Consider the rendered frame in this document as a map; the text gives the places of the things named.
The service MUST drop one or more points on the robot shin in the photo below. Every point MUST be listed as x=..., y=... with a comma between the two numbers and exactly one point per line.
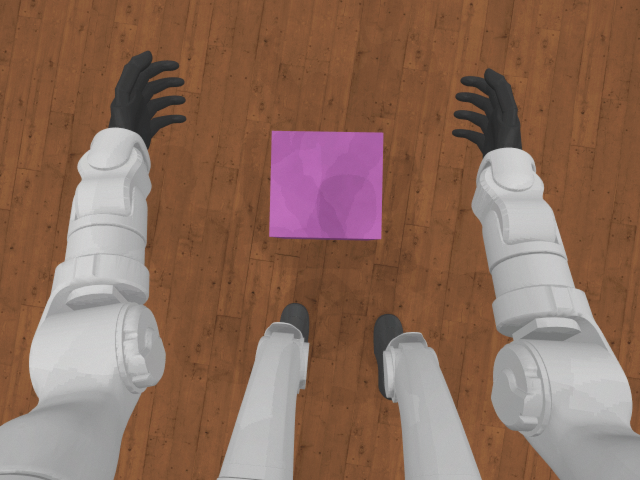
x=282, y=328
x=410, y=337

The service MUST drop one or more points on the left robot hand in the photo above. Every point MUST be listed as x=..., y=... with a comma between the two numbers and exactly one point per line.
x=132, y=108

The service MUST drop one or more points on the right robot upper arm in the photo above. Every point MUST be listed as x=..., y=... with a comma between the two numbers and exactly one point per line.
x=571, y=402

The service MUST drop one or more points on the robot left shin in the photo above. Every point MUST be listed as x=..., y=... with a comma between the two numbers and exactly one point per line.
x=282, y=328

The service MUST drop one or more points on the carton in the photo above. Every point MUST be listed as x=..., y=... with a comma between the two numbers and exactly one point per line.
x=326, y=185

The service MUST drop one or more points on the right robot hand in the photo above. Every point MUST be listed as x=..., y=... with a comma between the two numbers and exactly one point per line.
x=500, y=125

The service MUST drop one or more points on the left robot forearm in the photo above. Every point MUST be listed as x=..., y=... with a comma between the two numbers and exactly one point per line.
x=107, y=234

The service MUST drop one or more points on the robot right shin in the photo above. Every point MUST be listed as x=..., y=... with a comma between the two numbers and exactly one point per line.
x=410, y=337

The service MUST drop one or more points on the left robot upper arm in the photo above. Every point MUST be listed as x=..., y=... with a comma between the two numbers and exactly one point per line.
x=90, y=367

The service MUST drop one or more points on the right robot forearm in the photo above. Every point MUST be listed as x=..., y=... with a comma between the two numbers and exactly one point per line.
x=535, y=294

